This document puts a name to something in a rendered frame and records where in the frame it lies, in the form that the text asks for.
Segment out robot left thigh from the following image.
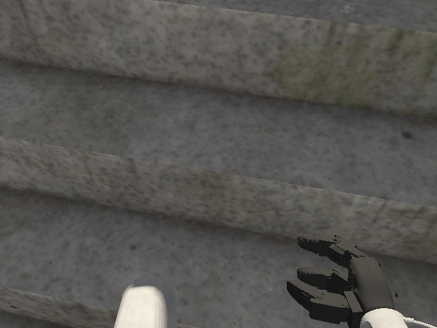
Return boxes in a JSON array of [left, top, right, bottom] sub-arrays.
[[114, 277, 178, 328]]

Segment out right robot forearm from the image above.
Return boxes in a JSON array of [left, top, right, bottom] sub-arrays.
[[360, 308, 410, 328]]

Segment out right robot hand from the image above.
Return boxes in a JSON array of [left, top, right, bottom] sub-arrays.
[[287, 234, 398, 328]]

